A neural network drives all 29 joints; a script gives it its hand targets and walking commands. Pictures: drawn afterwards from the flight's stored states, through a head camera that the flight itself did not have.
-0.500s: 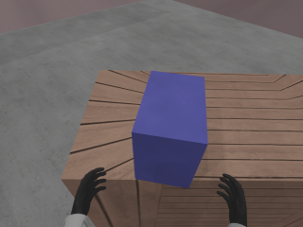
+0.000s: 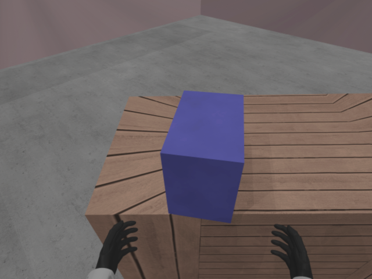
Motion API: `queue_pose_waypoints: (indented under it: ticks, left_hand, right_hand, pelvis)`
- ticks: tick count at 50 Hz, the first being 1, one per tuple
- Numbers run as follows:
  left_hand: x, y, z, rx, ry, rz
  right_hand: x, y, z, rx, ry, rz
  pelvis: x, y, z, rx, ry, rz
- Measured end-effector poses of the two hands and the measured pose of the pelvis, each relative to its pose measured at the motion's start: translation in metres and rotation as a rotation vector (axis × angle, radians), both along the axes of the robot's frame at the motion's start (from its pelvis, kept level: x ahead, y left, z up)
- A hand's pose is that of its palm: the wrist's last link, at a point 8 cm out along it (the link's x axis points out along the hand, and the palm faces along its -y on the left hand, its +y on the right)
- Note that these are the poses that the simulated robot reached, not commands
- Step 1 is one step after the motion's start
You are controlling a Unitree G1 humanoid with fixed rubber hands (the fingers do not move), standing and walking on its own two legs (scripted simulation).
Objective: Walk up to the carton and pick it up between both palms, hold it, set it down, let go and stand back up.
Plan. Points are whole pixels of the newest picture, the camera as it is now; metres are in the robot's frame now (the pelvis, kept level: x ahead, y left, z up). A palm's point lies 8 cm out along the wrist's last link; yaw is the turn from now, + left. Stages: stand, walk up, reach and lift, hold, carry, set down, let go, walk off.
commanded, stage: set down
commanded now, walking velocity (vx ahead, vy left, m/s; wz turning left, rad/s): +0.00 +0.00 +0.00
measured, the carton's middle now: (206, 153) +0.48 -0.01 +0.00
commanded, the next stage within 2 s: let go in 1.20 s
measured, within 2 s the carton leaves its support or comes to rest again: neither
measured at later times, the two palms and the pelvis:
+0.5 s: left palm (117, 253) +0.21 +0.20 -0.05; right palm (295, 255) +0.21 -0.19 -0.03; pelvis +0.04 +0.00 +0.00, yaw +0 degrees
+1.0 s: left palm (114, 273) +0.18 +0.20 -0.07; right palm out of the picture +0.17 -0.21 -0.07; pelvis +0.04 +0.00 +0.00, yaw +0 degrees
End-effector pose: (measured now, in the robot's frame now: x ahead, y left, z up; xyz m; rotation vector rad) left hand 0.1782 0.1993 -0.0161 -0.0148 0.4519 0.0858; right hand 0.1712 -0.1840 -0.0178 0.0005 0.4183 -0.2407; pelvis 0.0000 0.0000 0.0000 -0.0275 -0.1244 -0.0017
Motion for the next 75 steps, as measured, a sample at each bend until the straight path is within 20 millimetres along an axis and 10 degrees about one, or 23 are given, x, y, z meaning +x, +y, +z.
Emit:
queue_pose_waypoints:
  ticks: [21,31,52,75]
  left_hand:
    - [0.033,-0.002,-0.029,0.023,0.147,-0.029]
    - [0.018,0.001,-0.044,0.086,0.243,-0.061]
    - [-0.002,0.004,-0.058,0.114,0.318,-0.046]
    - [0.002,0.006,-0.073,0.147,0.415,-0.052]
  right_hand:
    - [0.031,-0.006,-0.012,-0.023,0.088,0.017]
    - [0.030,-0.022,-0.027,-0.073,0.127,0.058]
    - [-0.005,-0.027,-0.049,-0.040,0.237,0.091]
    - [0.005,-0.033,-0.060,-0.033,0.312,0.123]
  pelvis:
    - [0.034,-0.003,0.001,0.000,0.047,-0.002]
    - [0.052,-0.002,0.000,-0.001,0.071,-0.002]
    - [0.035,-0.003,0.001,0.001,0.048,-0.003]
    - [0.037,-0.003,0.001,0.001,0.050,-0.003]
